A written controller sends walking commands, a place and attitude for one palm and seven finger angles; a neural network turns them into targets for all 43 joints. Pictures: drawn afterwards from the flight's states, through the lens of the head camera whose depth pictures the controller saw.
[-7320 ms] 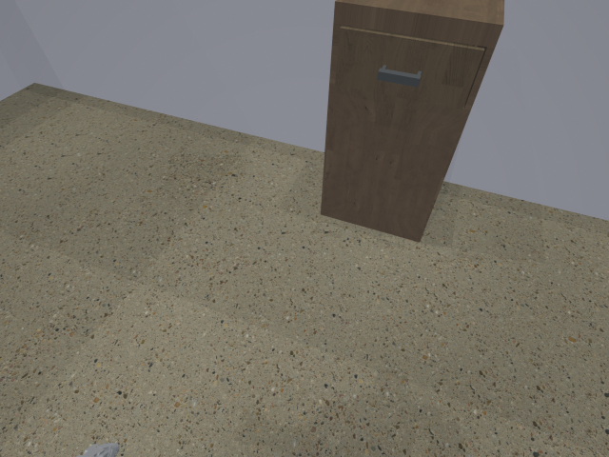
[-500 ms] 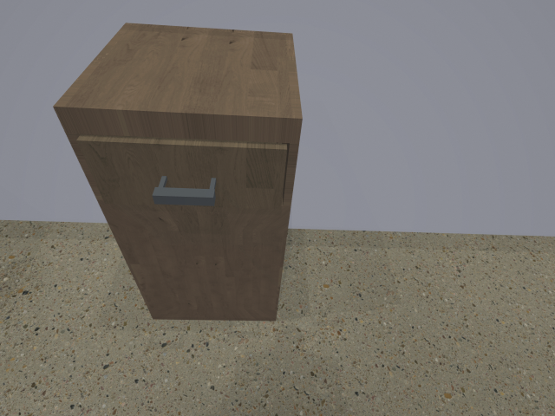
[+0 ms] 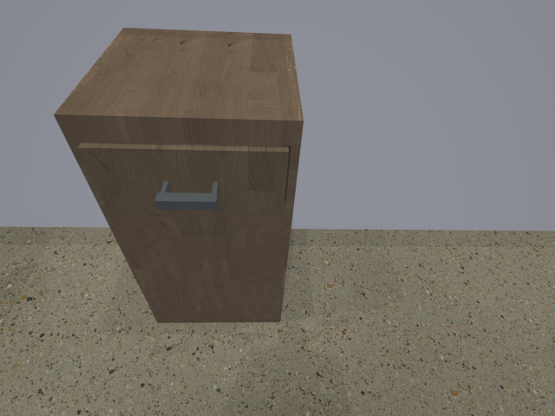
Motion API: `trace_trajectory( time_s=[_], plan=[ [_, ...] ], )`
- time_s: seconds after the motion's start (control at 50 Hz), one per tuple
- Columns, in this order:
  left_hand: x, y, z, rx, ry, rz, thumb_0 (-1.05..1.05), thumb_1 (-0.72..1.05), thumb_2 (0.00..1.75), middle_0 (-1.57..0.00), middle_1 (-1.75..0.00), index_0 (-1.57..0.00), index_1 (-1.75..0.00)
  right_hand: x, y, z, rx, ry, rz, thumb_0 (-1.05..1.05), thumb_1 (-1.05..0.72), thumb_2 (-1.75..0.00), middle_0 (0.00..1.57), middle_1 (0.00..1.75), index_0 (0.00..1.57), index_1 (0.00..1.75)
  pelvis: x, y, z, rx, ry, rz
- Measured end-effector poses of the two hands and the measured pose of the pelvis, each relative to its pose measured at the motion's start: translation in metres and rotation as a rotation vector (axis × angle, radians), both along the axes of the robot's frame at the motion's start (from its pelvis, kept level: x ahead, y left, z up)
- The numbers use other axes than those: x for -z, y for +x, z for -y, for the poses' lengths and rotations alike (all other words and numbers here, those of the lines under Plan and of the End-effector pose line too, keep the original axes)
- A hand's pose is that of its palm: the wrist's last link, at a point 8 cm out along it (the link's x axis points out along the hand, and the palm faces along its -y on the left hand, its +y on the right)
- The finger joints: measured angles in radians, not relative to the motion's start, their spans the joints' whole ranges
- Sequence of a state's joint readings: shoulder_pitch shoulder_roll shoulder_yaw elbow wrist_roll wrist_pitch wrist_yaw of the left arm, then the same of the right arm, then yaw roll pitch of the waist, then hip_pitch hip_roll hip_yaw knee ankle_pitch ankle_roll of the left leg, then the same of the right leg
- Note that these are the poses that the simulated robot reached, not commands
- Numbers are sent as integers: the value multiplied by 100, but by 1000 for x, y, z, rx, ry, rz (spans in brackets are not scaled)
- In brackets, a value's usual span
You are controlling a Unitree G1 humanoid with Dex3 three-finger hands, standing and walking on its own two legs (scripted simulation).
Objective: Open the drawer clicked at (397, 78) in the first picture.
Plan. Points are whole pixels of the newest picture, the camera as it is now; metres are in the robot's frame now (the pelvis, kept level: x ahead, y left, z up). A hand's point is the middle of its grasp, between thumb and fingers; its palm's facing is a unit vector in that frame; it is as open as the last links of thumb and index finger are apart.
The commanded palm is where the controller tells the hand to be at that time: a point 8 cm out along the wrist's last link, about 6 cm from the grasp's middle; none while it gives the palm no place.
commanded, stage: come to a stop and stand still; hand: left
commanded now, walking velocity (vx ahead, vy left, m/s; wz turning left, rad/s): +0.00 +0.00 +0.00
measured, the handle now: (189, 193) +0.54 +0.22 -0.03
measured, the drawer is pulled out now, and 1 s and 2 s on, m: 0.02 0.02 0.02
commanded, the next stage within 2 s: look again from close up in 0.04 s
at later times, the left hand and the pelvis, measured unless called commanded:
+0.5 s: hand out of the picture -0.01 +0.14 -0.18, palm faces +0.04 -0.99 -0.14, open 7.4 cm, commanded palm none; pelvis +0.01 -0.01 +0.00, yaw +0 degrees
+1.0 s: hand (168, 355) +0.21 +0.18 -0.04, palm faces +0.00 -0.36 -0.93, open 7.9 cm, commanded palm +0.15 +0.19 -0.03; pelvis +0.00 -0.03 -0.02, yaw -1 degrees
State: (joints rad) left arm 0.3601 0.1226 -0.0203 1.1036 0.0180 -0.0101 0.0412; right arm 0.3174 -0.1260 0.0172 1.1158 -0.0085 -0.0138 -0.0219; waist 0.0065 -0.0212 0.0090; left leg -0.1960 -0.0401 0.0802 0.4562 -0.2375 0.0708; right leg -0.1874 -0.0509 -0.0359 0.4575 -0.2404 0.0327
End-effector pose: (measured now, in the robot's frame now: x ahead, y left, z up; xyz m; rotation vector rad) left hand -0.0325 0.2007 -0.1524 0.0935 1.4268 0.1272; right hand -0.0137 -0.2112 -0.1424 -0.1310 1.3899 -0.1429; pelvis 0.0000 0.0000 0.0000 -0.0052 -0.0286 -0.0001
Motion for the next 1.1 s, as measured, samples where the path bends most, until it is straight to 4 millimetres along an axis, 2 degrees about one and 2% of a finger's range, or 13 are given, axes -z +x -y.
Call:
trace_trajectory(
  time_s=[0.26,0.74,0.78,0.84,0.88,0.94,0.98,1.04,1.1],
  plan=[
    [1,15,10,3,-14,20,1,91,90,-20,-30,-19,-30,0,4,3,10,-3,-10,1,-91,-90,20,30,20,30,0,6,5,3,0,-3],
    [-1,14,14,-10,1,-8,1,91,90,-20,-30,-19,-30,1,11,8,1,3,-28,1,-92,-90,20,30,20,30,-1,15,11,-3,-3,-9],
    [-16,38,6,105,77,90,3,92,90,-20,-30,-20,-30,-3,18,16,2,-28,54,3,-93,-90,20,30,20,30,1,14,12,9,5,-11],
    [-59,87,-22,217,305,343,8,95,89,-21,-32,-20,-31,-9,45,36,39,-76,284,4,-94,-90,20,30,20,30,7,11,16,8,33,-26],
    [-93,127,-27,348,460,510,8,93,88,-21,-33,-20,-32,-12,70,47,12,-91,419,4,-94,-90,20,30,20,30,11,8,16,-5,30,-42],
    [-139,187,-16,598,729,756,6,87,86,-21,-36,-20,-35,-19,115,63,-58,-106,583,3,-93,-90,20,30,20,30,18,2,20,-7,26,-87],
    [-159,216,0,733,895,885,5,82,84,-21,-38,-20,-37,-27,144,71,-96,-109,656,3,-93,-90,20,30,20,30,23,-2,24,10,28,-114],
    [-166,233,27,872,1017,989,3,75,82,-21,-42,-20,-41,-41,183,79,-132,-93,706,2,-92,-90,20,30,20,30,28,-4,33,46,43,-148],
    [-155,223,46,954,1047,1001,2,67,79,-21,-46,-21,-46,-52,215,81,-179,-68,723,2,-92,-90,20,30,20,30,33,-4,43,58,56,-169]
  ],
)
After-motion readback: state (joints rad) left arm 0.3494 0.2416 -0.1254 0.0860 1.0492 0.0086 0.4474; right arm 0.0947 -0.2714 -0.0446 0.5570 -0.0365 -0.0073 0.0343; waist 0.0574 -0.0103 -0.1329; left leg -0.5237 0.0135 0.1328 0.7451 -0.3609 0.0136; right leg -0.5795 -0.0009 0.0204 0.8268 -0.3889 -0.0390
